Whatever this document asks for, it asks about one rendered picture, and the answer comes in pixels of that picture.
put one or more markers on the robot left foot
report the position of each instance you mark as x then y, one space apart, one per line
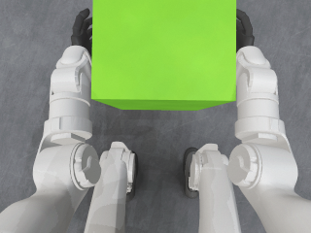
130 194

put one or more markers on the robot right hand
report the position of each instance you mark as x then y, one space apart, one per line
244 31

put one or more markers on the robot left hand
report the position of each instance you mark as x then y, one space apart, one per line
81 34

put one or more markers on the robot left forearm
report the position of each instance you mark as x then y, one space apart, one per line
68 121

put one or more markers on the carton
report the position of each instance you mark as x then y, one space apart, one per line
163 55

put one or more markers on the left robot upper arm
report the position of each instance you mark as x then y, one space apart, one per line
63 176

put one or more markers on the robot right forearm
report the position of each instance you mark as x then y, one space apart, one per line
257 101

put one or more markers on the left robot shin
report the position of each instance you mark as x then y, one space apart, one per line
118 145

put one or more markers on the right robot upper arm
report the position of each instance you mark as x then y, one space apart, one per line
266 175

